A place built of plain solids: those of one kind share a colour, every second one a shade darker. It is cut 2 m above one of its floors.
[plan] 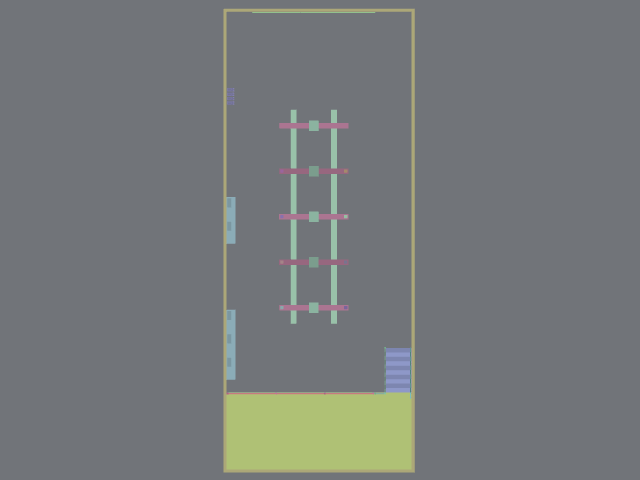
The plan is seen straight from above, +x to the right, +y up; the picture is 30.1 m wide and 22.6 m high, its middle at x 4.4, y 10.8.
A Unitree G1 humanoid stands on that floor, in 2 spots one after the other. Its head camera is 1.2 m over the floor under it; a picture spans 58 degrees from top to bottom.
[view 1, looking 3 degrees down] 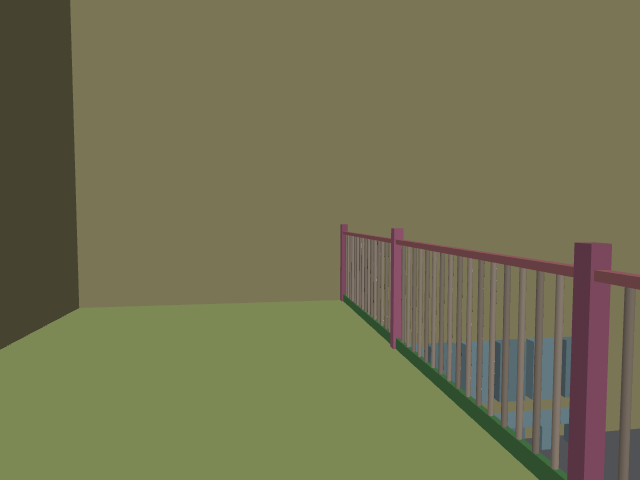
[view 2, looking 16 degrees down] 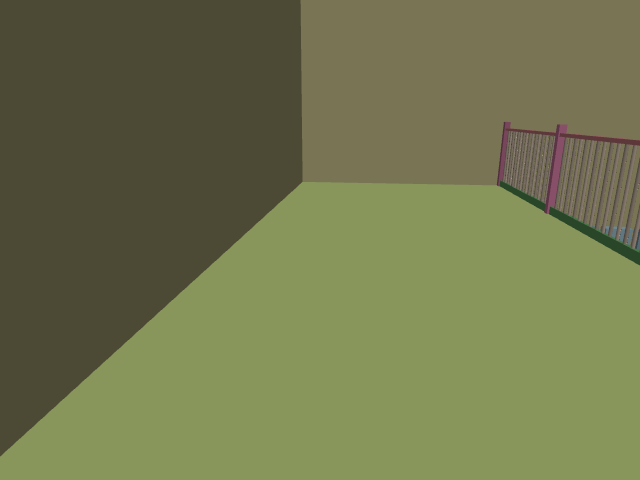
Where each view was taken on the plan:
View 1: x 6.11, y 2.26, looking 171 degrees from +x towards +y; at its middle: wall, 6.20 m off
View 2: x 8.07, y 1.32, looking -173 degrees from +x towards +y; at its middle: gal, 4.35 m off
